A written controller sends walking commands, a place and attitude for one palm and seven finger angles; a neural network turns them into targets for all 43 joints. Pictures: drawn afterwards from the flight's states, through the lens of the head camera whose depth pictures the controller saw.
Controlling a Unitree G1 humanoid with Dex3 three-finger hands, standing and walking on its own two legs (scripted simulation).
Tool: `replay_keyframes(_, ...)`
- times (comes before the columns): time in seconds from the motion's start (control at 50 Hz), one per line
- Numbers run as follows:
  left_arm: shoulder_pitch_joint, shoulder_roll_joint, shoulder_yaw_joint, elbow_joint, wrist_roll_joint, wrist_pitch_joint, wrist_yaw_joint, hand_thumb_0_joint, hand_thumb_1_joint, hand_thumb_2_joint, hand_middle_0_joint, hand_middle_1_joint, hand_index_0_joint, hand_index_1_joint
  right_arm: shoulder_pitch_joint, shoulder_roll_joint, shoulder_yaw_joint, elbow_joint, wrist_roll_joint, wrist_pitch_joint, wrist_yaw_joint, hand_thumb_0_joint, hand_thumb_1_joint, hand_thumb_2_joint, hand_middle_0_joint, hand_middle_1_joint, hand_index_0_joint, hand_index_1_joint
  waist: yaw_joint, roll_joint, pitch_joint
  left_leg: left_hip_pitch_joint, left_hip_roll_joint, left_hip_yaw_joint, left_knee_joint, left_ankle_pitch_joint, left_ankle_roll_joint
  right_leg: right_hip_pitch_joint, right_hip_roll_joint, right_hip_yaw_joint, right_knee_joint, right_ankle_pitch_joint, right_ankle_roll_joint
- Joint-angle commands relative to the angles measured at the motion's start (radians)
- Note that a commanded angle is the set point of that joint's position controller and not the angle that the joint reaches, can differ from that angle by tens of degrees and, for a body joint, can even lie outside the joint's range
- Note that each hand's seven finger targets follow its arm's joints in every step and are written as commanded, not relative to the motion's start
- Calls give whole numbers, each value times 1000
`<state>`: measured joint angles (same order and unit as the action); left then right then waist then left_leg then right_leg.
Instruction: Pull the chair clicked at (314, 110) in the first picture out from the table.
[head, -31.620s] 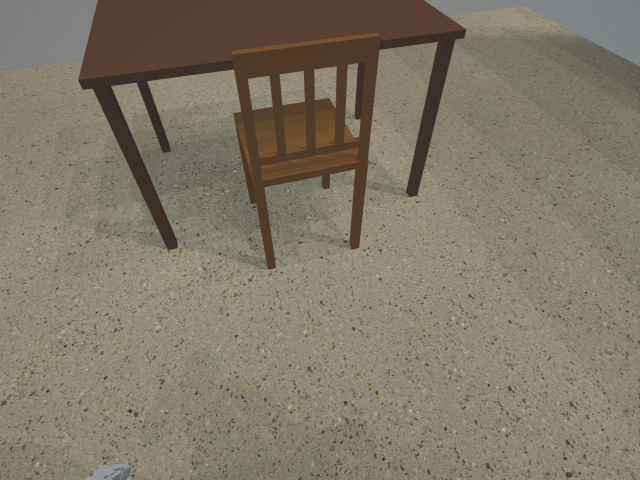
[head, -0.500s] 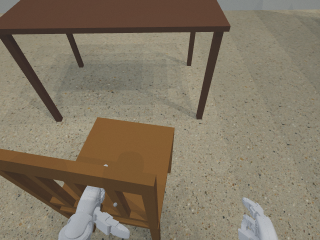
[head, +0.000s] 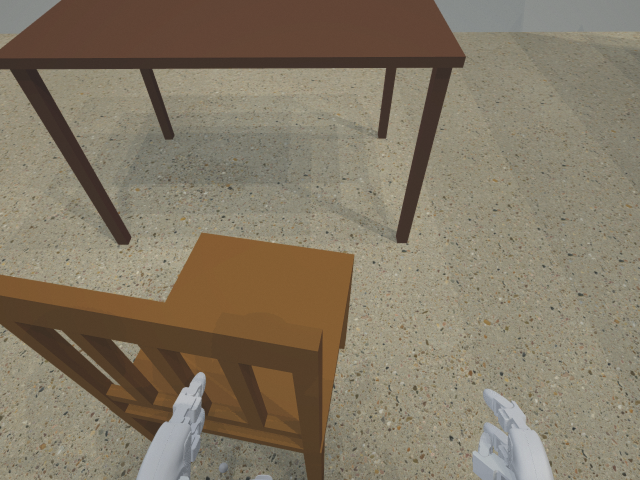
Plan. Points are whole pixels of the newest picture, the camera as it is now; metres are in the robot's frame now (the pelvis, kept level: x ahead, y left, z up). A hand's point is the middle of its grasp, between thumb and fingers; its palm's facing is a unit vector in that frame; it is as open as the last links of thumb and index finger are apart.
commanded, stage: draw the fingers out of the gap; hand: left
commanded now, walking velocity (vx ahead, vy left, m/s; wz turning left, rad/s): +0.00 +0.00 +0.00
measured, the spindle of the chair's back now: (181, 378) +0.27 +0.20 -0.05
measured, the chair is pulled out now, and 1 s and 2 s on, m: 0.59 0.59 0.59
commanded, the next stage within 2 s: draw the hand back to the body in 0.22 s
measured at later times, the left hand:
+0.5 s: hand out of the picture +0.14 +0.12 +0.03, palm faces +0.07 -1.00 +0.03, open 17.5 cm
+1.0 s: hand (102, 443) +0.16 +0.20 +0.10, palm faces +0.18 -0.92 -0.35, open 16.4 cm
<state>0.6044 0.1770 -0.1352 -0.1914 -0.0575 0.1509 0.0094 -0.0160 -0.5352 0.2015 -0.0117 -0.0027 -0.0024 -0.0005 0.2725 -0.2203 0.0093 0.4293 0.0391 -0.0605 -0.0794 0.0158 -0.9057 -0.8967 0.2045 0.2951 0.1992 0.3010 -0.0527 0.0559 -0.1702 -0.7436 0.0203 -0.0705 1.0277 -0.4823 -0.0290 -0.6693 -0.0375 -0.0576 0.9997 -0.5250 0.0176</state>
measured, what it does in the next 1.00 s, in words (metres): stands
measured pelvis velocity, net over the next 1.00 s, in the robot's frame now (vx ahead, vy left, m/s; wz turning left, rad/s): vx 0.01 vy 0.00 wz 0.00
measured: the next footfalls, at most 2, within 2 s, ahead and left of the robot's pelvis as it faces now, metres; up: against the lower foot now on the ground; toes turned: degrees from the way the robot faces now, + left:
none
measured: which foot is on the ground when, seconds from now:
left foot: down 0.00-1.00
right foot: down 0.00-1.00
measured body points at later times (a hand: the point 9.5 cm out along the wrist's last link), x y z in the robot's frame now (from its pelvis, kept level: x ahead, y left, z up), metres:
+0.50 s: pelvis +0.00 +0.00 -0.02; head +0.02 +0.01 +0.43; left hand +0.13 +0.18 +0.03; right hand +0.19 -0.23 -0.07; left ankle +0.02 +0.14 -0.67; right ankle -0.02 -0.13 -0.67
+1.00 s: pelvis +0.01 +0.00 +0.02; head +0.01 -0.01 +0.47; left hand +0.14 +0.25 +0.12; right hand +0.19 -0.23 -0.06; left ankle +0.02 +0.14 -0.67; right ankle -0.02 -0.13 -0.67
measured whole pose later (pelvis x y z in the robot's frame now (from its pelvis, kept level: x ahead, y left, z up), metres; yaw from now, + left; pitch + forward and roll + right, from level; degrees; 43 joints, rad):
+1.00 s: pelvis +0.01 +0.00 +0.02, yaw +0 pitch +7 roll -2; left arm 0.78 0.33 0.10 -0.51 -0.09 0.02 0.10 -0.02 -0.35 0.29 -0.04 -0.04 -0.04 -0.04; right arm 0.27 -0.19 0.00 0.47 0.06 -0.04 -0.15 0.02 -0.91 -0.90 0.20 0.29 0.20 0.30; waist 0.03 0.07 -0.14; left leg -0.59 0.04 -0.07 0.94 -0.47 -0.03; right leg -0.50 -0.02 -0.06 0.89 -0.49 0.02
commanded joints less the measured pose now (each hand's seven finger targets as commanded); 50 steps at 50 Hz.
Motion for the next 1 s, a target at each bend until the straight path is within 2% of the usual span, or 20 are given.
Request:
replay_keyframes(0.0, 66, 47, 14, -237, 13, -52, 2, 0, -550, 200, 0, 0, 0, 0, -94, -108, -48, -187, 3, -58, -10, 0, -900, -900, 200, 300, 200, 300, -8, -47, -72, 118, -26, 27, -148, 179, 67, -2, 24, -30, -173, 170, -21)
replay_keyframes(0.2, 214, 48, -1, -316, 36, -57, 8, 0, -550, 200, 0, 0, 0, 0, -95, -92, -57, -226, 6, -46, -20, 0, -900, -900, 200, 300, 200, 300, 5, -61, -67, 80, -28, 32, -119, 158, 70, -30, 28, -26, -151, 147, -23)
replay_keyframes(0.26, 256, 37, -26, -358, 43, -62, 5, 0, -550, 200, 0, 0, 0, 0, -93, -89, -59, -238, 8, -45, -21, 0, -900, -900, 200, 300, 200, 300, 8, -27, -80, 84, -28, 27, -115, 182, 71, -31, 30, -30, -134, 168, -27)
replay_keyframes(0.32, 306, 24, -52, -382, 46, -66, 2, 0, -550, 200, 0, 0, 0, 0, -91, -84, -62, -250, 11, -45, -22, 0, -900, -900, 200, 300, 200, 300, 3, -51, -70, 70, -30, 27, -107, 166, 74, -46, 29, -26, -134, 162, -22)
replay_keyframes(0.34, 233, -54, -9, -486, -66, -186, 3, 0, -550, 200, 0, 0, 0, 0, -87, -72, -60, -230, 7, -68, -21, 0, -900, -900, 200, 300, 200, 300, 11, -91, -61, 36, -41, 25, -71, 177, 66, -77, 43, -52, -109, 165, -21)
replay_keyframes(0.36, 264, 1, 33, -439, -57, -241, 6, 0, -550, 200, 0, 0, 0, 0, -89, -76, -65, -196, 5, -77, -22, 0, -900, -900, 200, 300, 200, 300, 28, -95, -67, 13, -39, 29, -60, 181, 63, -79, 45, -50, -90, 161, -29)
replay_keyframes(0.42, 258, 19, 71, -484, -77, -372, 5, 0, -550, 200, 0, 0, 0, 0, -86, -71, -73, -179, 12, -91, -8, 0, -900, -900, 200, 300, 200, 300, 40, 0, -101, 30, -37, 29, -52, 187, 55, -106, 46, -42, -57, 144, -32)
replay_keyframes(0.46, 272, 17, 79, -469, -70, -451, 2, 0, -550, 200, 0, 0, 0, 0, -102, -64, -81, -161, 13, -92, 4, 0, -900, -900, 200, 300, 200, 300, 52, 3, -93, 7, -29, 23, -41, 194, 49, -126, 50, -36, -34, 138, -34)
replay_keyframes(0.48, 259, -6, 51, -466, -67, -495, -6, 0, -550, 200, 0, 0, 0, 0, -108, -60, -80, -156, 13, -93, 14, 0, -900, -900, 200, 300, 200, 300, 43, -2, -89, -7, -29, 22, -30, 182, 49, -143, 50, -35, -22, 129, -32)
replay_keyframes(0.54, 240, 21, 67, -440, -72, -611, -52, 0, -550, 200, 0, 0, 0, 0, -135, -59, -91, -142, 12, -90, 32, 0, -900, -900, 200, 300, 200, 300, 47, -25, -114, -48, -20, 25, 1, 146, 49, -151, 45, -22, 0, 101, -31)
replay_keyframes(0.56, 285, 52, 104, -420, -78, -600, -68, 0, -550, 200, 0, 0, 0, 0, -142, -61, -97, -149, 17, -82, 33, 0, -900, -900, 200, 300, 200, 300, 61, -19, -138, -30, -17, 34, -8, 148, 52, -112, 43, -15, -17, 107, -32)
replay_keyframes(0.6, 310, 75, 139, -430, -102, -545, -97, 0, -550, 200, 0, 0, 0, 0, -147, -64, -93, -175, 28, -59, 24, 0, -900, -900, 200, 300, 200, 300, 63, -36, -139, -2, -18, 41, -44, 125, 55, -52, 40, -13, -55, 102, -28)
replay_keyframes(0.66, 242, 116, 196, -499, -139, -471, -96, 0, -550, 200, 0, 0, 0, 0, -150, -63, -79, -182, 38, -40, -3, 0, -900, -900, 200, 300, 200, 300, 48, -60, -116, 17, -18, 38, -66, 107, 65, -21, 42, -9, -103, 82, -20)
replay_keyframes(0.72, 208, 117, 230, -533, -172, -453, -86, 0, -550, 200, 0, 0, 0, 0, -133, -59, -70, -162, 40, -53, -21, 0, -900, -900, 200, 300, 200, 300, 40, -62, -98, 59, -16, 30, -88, 134, 67, -7, 42, -21, -134, 110, -14)
replay_keyframes(0.76, 188, 146, 276, -525, -185, -451, -86, 0, -477, 235, -10, -15, -10, -15, -129, -62, -67, -141, 39, -63, -28, 0, -900, -900, 200, 300, 200, 300, 44, -47, -93, 83, -16, 27, -100, 164, 65, 20, 42, -20, -155, 139, -16)
replay_keyframes(0.82, 197, 130, 289, -487, -207, -440, -111, 0, -369, 287, -25, -37, -25, -37, -135, -61, -64, -122, 43, -89, -30, 0, -900, -900, 200, 300, 200, 300, 43, -54, -72, 122, -15, 28, -126, 187, 63, 52, 37, -24, -185, 180, -10)
replay_keyframes(0.84, 244, 356, 379, -499, -47, -314, 13, 0, -332, 305, -30, -45, -30, -45, -122, -60, -62, -159, 23, -52, -63, 0, -900, -900, 200, 300, 200, 300, 125, -15, -129, 156, 21, 34, -190, 216, 47, 148, -1, 38, -233, 214, -42)
replay_keyframes(0.88, 213, 257, 323, -570, -25, -219, 94, 0, -260, 340, -40, -60, -40, -60, -123, -39, -32, -163, 17, -46, -78, 0, -900, -900, 200, 300, 200, 300, 90, 64, -52, 211, 9, 45, -224, 239, 48, 178, -10, 12, -270, 245, -40)
replay_keyframes(0.94, 190, 239, 306, -534, -11, -154, 134, 0, -151, 393, -55, -82, -55, -82, -138, -51, -26, -139, 11, -35, -87, 0, -900, -900, 200, 300, 200, 300, 79, -21, 13, 272, 17, 43, -265, 261, 52, 205, -5, -8, -322, 277, -32)
replay_keyframes(0.98, 148, 248, 322, -511, -7, -139, 152, 0, -79, 428, -65, -97, -65, -97, -149, -61, -21, -123, 8, -41, -91, 0, -900, -900, 200, 300, 200, 300, 76, -36, 42, 306, 15, 42, -302, 261, 53, 242, -7, -7, -365, 285, -29)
